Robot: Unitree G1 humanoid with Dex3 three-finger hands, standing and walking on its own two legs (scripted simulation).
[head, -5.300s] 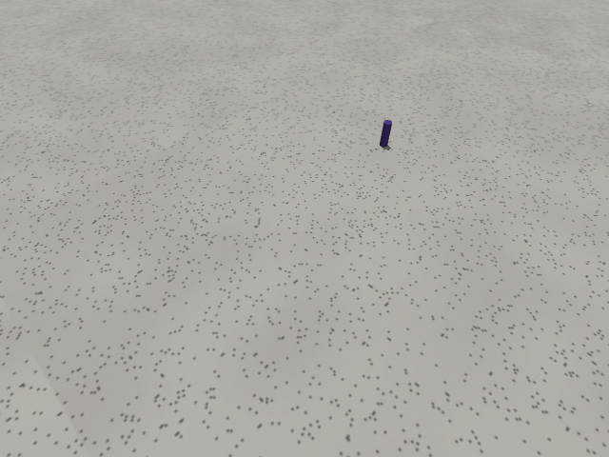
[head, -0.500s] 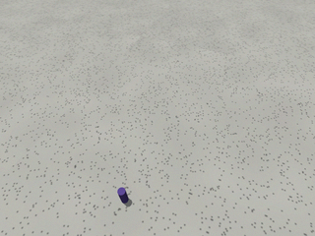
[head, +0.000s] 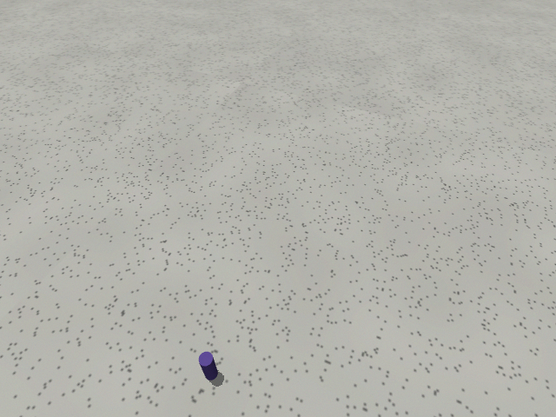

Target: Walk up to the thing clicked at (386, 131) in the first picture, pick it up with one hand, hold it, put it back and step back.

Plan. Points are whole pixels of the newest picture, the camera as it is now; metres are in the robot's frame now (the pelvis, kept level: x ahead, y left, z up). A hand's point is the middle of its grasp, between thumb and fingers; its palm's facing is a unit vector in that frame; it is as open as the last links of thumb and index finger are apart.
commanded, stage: walk up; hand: left
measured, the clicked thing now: (208, 366) +0.43 +0.21 -0.71
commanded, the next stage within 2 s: stand in 0.66 s
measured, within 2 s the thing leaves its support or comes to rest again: neither
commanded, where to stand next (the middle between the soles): +0.04 +0.00 m, yaw +0 degrees
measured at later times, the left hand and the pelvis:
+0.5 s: hand out of the picture +0.08 +0.26 -0.15, palm faces -0.01 -0.94 -0.33, open 7.4 cm; pelvis +0.01 +0.00 +0.00, yaw +0 degrees
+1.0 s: hand out of the picture +0.10 +0.26 -0.15, palm faces -0.01 -0.94 -0.34, open 7.4 cm; pelvis +0.01 +0.01 +0.00, yaw +1 degrees
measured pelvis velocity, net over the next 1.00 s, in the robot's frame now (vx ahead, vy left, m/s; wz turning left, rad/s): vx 0.01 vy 0.01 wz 0.01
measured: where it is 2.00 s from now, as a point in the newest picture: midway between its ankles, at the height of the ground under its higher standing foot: outside the picture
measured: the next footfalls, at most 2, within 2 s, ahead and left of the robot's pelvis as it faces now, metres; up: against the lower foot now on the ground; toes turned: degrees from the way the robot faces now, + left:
none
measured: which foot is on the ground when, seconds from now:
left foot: down 0.00-1.00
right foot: down 0.00-1.00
